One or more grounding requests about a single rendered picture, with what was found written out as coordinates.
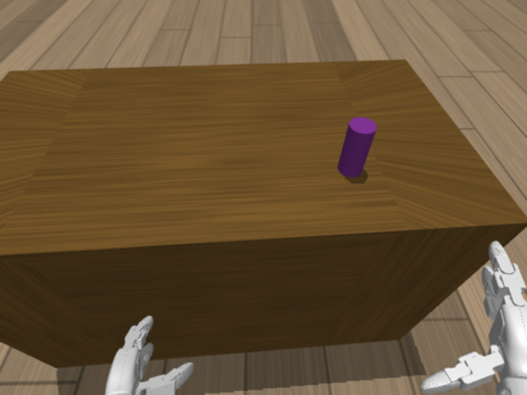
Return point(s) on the right robot arm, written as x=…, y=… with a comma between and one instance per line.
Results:
x=512, y=385

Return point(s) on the left robot hand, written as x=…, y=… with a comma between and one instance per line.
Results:
x=129, y=367

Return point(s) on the right robot hand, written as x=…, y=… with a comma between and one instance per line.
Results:
x=504, y=303

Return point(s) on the can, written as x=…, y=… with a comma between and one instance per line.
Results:
x=357, y=143

